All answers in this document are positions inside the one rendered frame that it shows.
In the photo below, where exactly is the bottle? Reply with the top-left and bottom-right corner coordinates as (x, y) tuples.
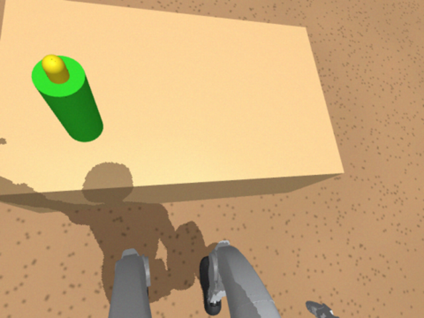
(32, 54), (103, 142)

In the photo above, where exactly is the right robot foot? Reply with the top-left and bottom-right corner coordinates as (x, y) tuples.
(199, 256), (221, 315)

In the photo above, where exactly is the right robot hand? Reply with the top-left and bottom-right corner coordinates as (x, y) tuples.
(305, 301), (340, 318)

